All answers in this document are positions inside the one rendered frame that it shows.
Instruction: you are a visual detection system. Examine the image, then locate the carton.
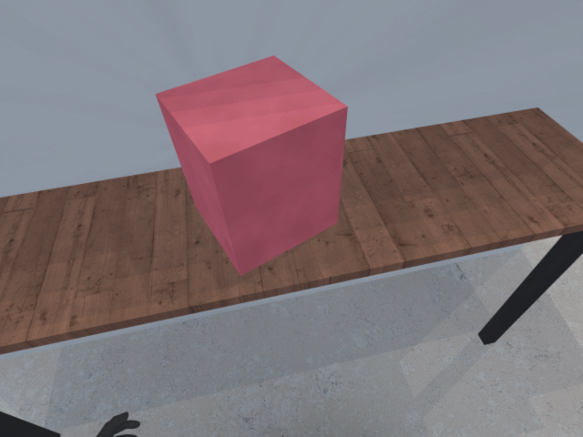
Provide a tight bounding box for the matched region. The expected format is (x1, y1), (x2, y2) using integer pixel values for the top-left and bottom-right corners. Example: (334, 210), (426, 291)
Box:
(156, 56), (348, 276)

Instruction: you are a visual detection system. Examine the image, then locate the table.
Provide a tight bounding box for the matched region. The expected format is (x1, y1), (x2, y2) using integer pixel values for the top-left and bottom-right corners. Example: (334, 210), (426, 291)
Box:
(0, 107), (583, 437)

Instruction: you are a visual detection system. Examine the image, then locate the robot left hand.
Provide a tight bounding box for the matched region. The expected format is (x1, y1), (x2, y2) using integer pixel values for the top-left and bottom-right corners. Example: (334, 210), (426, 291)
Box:
(97, 412), (140, 437)

